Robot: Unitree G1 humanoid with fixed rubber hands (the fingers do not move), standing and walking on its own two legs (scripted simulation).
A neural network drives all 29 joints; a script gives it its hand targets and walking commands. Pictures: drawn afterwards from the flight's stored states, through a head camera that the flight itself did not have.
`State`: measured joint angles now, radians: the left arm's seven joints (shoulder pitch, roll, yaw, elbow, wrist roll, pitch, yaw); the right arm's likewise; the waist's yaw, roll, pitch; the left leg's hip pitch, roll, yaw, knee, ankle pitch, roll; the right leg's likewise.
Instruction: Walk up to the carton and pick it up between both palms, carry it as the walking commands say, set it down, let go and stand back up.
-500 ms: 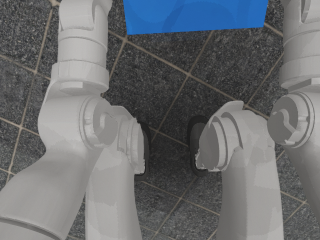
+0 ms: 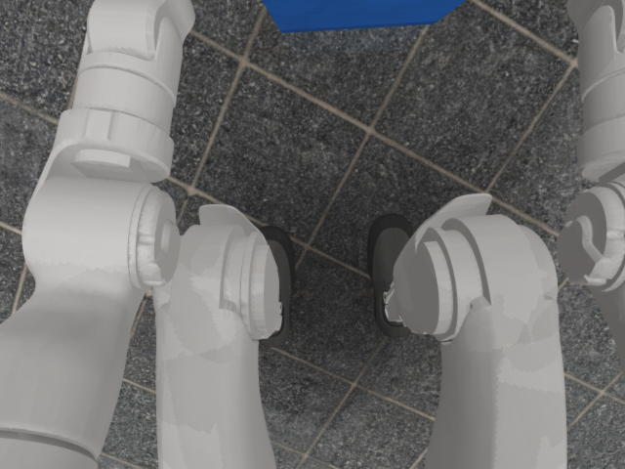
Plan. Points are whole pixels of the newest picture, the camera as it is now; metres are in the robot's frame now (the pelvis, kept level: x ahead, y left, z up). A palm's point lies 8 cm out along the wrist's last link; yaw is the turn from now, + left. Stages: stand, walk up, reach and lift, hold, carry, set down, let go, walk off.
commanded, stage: set down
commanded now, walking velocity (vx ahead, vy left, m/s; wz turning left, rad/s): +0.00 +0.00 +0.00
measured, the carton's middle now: out of the picture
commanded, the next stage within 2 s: let go in 1.26 s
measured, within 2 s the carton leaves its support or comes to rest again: neither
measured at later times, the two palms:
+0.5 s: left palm out of the picture +0.55 +0.16 -0.01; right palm out of the picture +0.57 -0.20 -0.02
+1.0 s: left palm out of the picture +0.56 +0.16 +0.13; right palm out of the picture +0.57 -0.21 +0.13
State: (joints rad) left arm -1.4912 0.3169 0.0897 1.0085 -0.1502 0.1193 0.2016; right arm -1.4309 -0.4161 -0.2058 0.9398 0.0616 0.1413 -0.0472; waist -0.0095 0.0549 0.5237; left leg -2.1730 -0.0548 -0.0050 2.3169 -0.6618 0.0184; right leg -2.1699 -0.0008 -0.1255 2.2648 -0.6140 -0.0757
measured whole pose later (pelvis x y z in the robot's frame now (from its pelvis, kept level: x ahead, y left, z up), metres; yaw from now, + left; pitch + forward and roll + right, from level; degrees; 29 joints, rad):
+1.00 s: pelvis -0.02 -0.01 +0.21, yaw +3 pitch +26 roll +0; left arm -1.49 0.32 0.17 0.63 -0.19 0.50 0.23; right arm -1.50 -0.50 -0.16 0.70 0.09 0.49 -0.07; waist -0.01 0.05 0.52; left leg -1.58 -0.07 -0.03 1.57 -0.45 0.00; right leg -1.59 0.02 -0.06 1.56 -0.43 -0.06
